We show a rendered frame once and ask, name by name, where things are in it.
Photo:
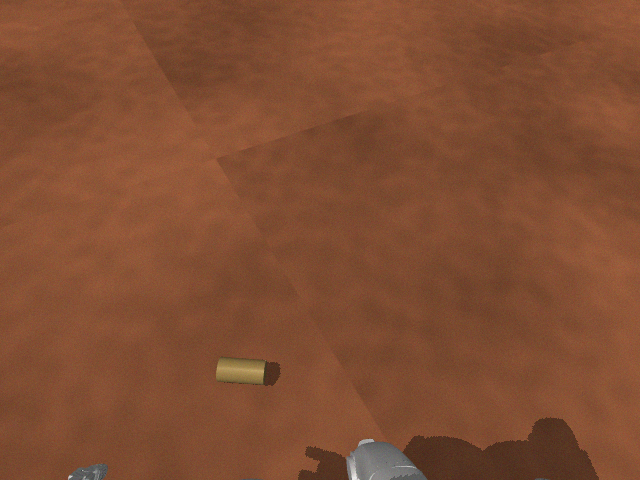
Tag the left robot hand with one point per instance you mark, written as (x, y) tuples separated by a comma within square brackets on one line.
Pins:
[(93, 472)]

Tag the can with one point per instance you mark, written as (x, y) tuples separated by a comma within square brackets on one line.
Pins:
[(240, 370)]

